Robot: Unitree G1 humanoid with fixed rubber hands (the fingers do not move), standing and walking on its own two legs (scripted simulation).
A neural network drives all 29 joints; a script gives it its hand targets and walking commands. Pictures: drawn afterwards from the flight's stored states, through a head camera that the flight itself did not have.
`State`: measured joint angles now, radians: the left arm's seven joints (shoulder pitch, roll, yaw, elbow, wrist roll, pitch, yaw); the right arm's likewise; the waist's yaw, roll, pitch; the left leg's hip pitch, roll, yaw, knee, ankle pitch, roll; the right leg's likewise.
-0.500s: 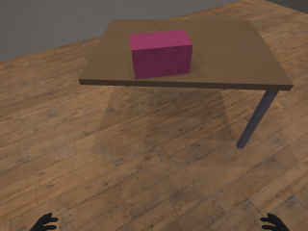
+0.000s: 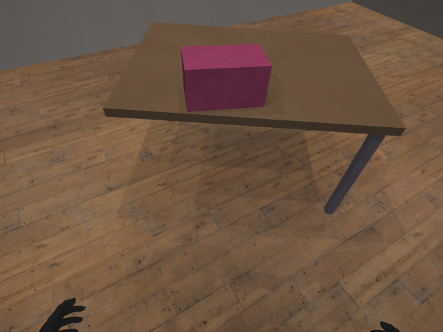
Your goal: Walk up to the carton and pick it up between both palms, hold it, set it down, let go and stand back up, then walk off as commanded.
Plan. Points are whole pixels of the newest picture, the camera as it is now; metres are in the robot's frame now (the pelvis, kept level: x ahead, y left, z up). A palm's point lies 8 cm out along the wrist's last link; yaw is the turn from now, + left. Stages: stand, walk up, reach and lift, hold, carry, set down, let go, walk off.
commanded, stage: stand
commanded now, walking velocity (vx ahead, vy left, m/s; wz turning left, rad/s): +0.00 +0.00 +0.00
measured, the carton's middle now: (223, 77) +0.96 -0.02 -0.05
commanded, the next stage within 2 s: none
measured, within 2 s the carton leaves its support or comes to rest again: neither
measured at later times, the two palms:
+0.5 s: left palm out of the picture +0.09 +0.34 -0.10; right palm out of the picture +0.09 -0.31 -0.10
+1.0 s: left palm out of the picture +0.11 +0.33 -0.10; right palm out of the picture +0.10 -0.31 -0.10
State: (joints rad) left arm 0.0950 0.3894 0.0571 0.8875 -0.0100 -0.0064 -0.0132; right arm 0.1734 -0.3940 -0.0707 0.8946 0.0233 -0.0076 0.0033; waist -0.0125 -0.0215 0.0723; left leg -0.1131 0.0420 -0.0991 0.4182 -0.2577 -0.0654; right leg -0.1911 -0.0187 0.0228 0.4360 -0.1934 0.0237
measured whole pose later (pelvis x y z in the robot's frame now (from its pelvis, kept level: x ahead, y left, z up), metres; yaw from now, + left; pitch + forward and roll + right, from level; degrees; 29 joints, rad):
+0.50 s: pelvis -0.01 +0.01 +0.00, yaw +0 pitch -4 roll +0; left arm 0.07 0.42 0.04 1.06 -0.01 0.00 0.00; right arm 0.09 -0.41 -0.04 1.03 0.01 -0.01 -0.01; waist 0.01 0.00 0.10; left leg -0.07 0.03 -0.09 0.35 -0.21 -0.06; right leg -0.15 -0.03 0.03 0.36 -0.14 0.04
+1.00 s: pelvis +0.01 +0.01 +0.01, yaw +0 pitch -3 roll +0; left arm 0.05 0.41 0.04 1.09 -0.01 0.00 0.02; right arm 0.08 -0.39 -0.04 1.07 0.01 -0.01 -0.02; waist 0.00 0.00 0.09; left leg -0.05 0.03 -0.09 0.32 -0.22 -0.05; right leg -0.13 -0.03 0.03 0.35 -0.16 0.04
